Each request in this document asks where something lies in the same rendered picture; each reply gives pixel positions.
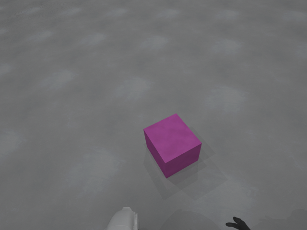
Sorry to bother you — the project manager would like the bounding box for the right robot hand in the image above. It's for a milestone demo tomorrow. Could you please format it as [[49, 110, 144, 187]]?
[[226, 217, 250, 230]]

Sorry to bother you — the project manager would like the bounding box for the robot left thigh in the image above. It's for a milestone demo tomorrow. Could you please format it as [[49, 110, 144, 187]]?
[[105, 209, 138, 230]]

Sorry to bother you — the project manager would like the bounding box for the carton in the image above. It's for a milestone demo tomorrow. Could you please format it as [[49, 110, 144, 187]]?
[[143, 113, 202, 178]]

